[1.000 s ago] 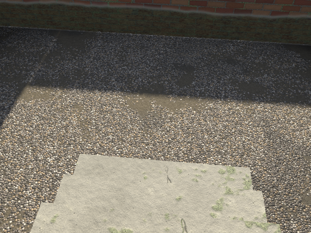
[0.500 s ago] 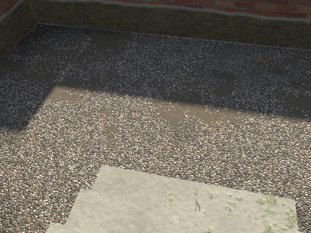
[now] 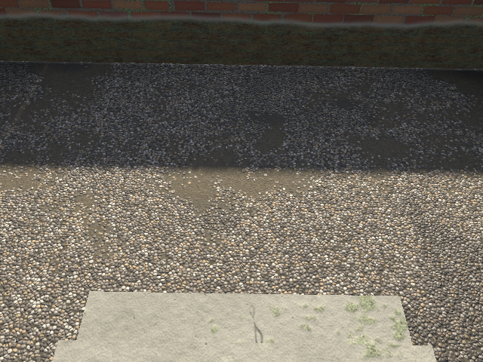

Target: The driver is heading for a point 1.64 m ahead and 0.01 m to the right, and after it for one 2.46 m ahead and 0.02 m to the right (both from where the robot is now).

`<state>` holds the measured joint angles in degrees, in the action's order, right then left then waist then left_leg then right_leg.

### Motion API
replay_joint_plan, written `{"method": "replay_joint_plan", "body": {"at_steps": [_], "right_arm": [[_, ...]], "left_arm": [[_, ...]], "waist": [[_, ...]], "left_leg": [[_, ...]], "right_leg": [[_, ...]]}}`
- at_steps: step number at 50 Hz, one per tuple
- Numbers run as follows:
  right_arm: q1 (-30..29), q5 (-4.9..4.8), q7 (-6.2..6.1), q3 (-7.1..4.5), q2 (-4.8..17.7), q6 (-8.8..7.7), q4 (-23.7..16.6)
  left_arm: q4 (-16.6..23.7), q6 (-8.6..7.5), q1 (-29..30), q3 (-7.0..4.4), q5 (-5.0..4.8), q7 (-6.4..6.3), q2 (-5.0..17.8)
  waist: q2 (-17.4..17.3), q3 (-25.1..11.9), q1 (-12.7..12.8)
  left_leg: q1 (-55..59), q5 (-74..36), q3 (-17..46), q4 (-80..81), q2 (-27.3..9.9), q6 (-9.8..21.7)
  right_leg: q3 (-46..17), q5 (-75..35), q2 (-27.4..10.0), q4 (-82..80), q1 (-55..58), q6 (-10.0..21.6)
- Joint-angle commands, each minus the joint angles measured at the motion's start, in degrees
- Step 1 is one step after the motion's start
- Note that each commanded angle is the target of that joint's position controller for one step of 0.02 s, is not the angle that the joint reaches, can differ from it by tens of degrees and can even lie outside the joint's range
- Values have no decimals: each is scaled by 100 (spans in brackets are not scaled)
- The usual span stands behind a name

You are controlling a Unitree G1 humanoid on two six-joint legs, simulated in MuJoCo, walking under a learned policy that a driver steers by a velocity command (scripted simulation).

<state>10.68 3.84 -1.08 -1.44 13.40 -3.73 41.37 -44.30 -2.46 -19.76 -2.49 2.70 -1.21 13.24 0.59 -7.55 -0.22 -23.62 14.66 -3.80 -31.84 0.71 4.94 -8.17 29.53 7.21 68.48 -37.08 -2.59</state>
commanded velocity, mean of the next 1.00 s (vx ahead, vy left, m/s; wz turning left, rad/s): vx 0.01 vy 0.00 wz -0.18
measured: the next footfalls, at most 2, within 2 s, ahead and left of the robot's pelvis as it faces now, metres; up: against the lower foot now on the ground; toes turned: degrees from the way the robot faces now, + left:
right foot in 0.30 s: +0.02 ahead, -0.13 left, +0.00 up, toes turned -13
left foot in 1.86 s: +0.36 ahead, +0.02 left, -0.18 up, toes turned -4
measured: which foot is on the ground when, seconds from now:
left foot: down 0.00-1.00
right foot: up 0.00-0.28, down 0.30-1.00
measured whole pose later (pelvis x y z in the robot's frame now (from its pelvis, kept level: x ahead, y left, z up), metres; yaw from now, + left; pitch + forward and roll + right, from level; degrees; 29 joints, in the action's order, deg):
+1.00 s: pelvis +0.02 -0.01 +0.00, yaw -10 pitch +1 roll +0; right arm 12.8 0.7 5.2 -4.2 9.6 -3.2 57.3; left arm -58.3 -1.3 -15.1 -3.2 0.7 3.7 9.6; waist 0.9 0.9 -0.1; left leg -12.8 16.7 -6.2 -28.8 0.1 2.3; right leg 2.8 17.6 -1.5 29.8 -12.9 0.1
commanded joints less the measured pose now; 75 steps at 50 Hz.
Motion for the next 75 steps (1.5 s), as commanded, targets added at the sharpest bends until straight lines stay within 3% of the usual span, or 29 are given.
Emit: {"method": "replay_joint_plan", "body": {"at_steps": [1, 3, 5, 8, 11, 13, 15, 16, 17, 18, 19, 21, 23, 25, 27, 29, 32, 53, 59, 62, 64, 66, 67, 69, 71, 72, 73, 74, 75], "right_arm": [[269, -215, 174, -186, 312, 14, -191], [-49, -57, 137, -231, 446, 14, -340], [-2, -29, 82, -224, 521, 11, -288], [342, -106, 110, -204, 538, -37, -7], [101, -254, 269, -95, 425, -125, 143], [-197, -338, 391, -132, 724, -174, 167], [-261, -375, 443, -204, 974, -150, 238], [215, -288, 478, -83, 584, -154, 497], [1317, -223, 329, -123, 326, -183, 460], [559, -302, 176, -194, 555, -251, 116], [-126, -287, 141, -286, 727, -160, 117], [527, -295, 46, -282, 438, -57, 444], [1020, -203, 146, -194, 163, 31, 634], [880, -297, 370, -250, 376, 97, 662], [410, -417, 568, -207, 231, 47, 641], [179, -428, 652, -193, 191, -16, 643], [240, -363, 663, -229, 335, -39, 793], [463, -309, 623, -401, 86, 17, 1571], [580, -294, 607, -432, 45, 15, 1748], [1045, -60, 448, -664, 490, 12, 1870], [1643, 39, 253, -631, 203, -60, 2038], [1748, -82, 74, -504, -96, -69, 1995], [1768, -103, 26, -486, -69, -61, 1974], [1386, -53, -12, -475, 39, -69, 1873], [895, 5, 46, -446, 50, -95, 1813], [610, 69, 105, -470, 72, -127, 1717], [43, 137, 156, -384, -490, -206, 1353], [-140, -54, 150, -326, -697, -276, 1193], [-226, -169, 109, -339, -439, -279, 1180]], "left_arm": [[123, 55, -574, -53, 265, -36, 473], [100, 11, -629, 31, 221, 187, 264], [135, -7, -387, 49, 153, 333, 331], [163, 43, -32, 90, 165, 389, 342], [7, 96, 1, 153, 152, 548, 119], [49, 38, -1, 82, 83, 576, 261], [93, -8, 48, 39, -114, 427, 352], [74, -29, -66, -22, -167, 317, 376], [332, -55, 280, -182, -192, 174, 1052], [301, -66, 196, -240, -55, 360, 1258], [29, -88, -204, -230, -84, 448, 903], [65, -71, 325, -157, -321, 505, 561], [45, -60, 658, -51, -423, 653, 239], [-72, 2, 229, -121, -328, 654, 302], [-245, 42, 73, -118, -254, 616, 199], [-338, 21, 144, -129, -287, 647, 206], [-417, 2, 330, -157, -278, 655, 266], [-1514, 80, 134, -165, -185, 449, 42], [-1776, 69, 60, -160, -173, 452, -20], [-1815, 64, -107, -348, 51, 304, 291], [-1772, -23, -27, -287, 166, 169, -149], [-1567, -205, 416, -172, 120, 102, -613], [-1524, -294, 495, -169, 82, 89, -644], [-1515, -406, 327, -183, 60, 124, -572], [-1746, -466, -660, -226, 149, 179, -501], [-2015, -513, -1489, -271, 246, 191, -395], [-2313, -506, -2672, -321, 375, 167, -5], [-2637, -498, -3535, -271, 466, 258, 154], [-2620, -515, -3033, -246, 437, 319, 118]], "waist": [[-441, 53, 68], [-389, 52, 132], [-383, 141, -4], [-455, 329, -164], [-607, 398, -36], [-706, 385, 95], [-414, 191, 188], [-161, -117, 205], [982, -762, -469], [1083, -214, -92], [429, 163, 308], [314, 443, -202], [150, 589, -464], [-231, 893, -162], [-99, 941, 46], [-37, 835, 62], [-10, 671, -10], [-40, 804, 12], [-26, 875, 5], [-279, 1351, -131], [-578, 1598, -304], [-647, 1587, -437], [-535, 1495, -448], [-505, 1601, -209], [-212, 1464, 362], [222, 1320, 735], [1465, 849, 1209], [838, 1417, 1427], [199, 2043, 1112]], "left_leg": [[1163, -3776, 1260, 907, -1693, 1433], [255, -2914, 625, 1046, -1391, 1365], [62, -1934, 361, 1210, -1374, 1297], [290, -782, 445, 1363, -1477, 1102], [-457, 530, 279, 1171, -1278, 455], [-755, 240, 511, 928, -1488, 448], [-176, -676, 790, 421, -1750, 578], [-266, -616, 842, -129, -1719, 166], [-475, 671, -82, -1157, -1042, -360], [-1237, 1550, -220, -1155, -236, -651], [-1162, 1519, -53, -1298, -310, -691], [-348, 340, 16, -1091, -406, -569], [659, -285, 72, -468, -401, -458], [876, 109, 378, 285, -447, 132], [545, 620, 398, 667, -447, 98], [662, 284, 273, 730, -384, -108], [948, -441, 91, 651, -304, -174], [1497, -1426, -7, 651, -245, -136], [1463, -1332, -24, 601, -211, -146], [1137, 2252, 619, 1174, -650, 488], [1340, 3322, 1646, 1533, -1427, 1107], [1681, 2878, 2267, 1759, -1973, 1464], [1598, 2534, 2244, 1712, -1973, 1489], [930, 2099, 1679, 1364, -1697, 1368], [-158, 1862, 1041, 321, -1228, 1238], [-966, 1555, 591, -1009, -761, 1008], [-2126, 2002, 85, -3226, 268, 420], [-3462, 1974, 1522, -3637, 433, 376], [-4154, 1271, 1821, -4022, 77, 350]], "right_leg": [[91, -911, -375, 1754, -1627, -329], [483, -1612, -363, 2357, -1211, -293], [599, -2066, -533, 2249, -1111, -283], [688, -2303, -974, 869, -1105, -327], [1127, -1488, -1259, -1096, 482, -417], [1365, -765, -977, -1690, 1417, -382], [1474, -1815, -825, -3531, 1919, -131], [962, -2908, -999, -3978, 2804, 193], [-16, -5124, -1922, -3953, 3525, 1633], [-1197, -3842, -2427, -4504, 3046, 2416], [-1115, -2722, -2358, -4650, 2649, 2157], [-635, -2407, -2199, -4413, 1740, 1735], [-172, -1422, -1833, -4266, 836, 1224], [831, -82, -1022, -4183, 496, 614], [983, -346, -934, -4130, 1139, 450], [1003, -780, -910, -4182, 1530, 402], [1014, -1518, -880, -4243, 1822, 444], [1155, -2169, -847, -4304, 2153, 402], [1177, -2276, -845, -4249, 2161, 422], [1104, 442, -829, -4086, 1728, 779], [1046, 663, -897, -3456, 1161, 953], [1221, -141, -830, -2860, 844, 891], [1228, -182, -782, -2716, 1003, 881], [1447, -161, -653, -2856, 1775, 965], [1470, -802, -577, -3272, 3204, 1129], [792, -1353, -949, -3628, 4036, 1359], [-1474, -2040, -2090, -4553, 5017, 2160], [-2987, -1628, -2965, -5240, 5087, 2773], [-2691, -1361, -3175, -5230, 5000, 2665]]}}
